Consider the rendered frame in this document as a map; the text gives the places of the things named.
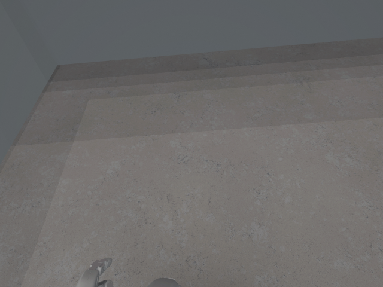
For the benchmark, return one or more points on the left robot hand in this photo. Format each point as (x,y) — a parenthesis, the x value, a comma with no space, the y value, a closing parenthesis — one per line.
(90,277)

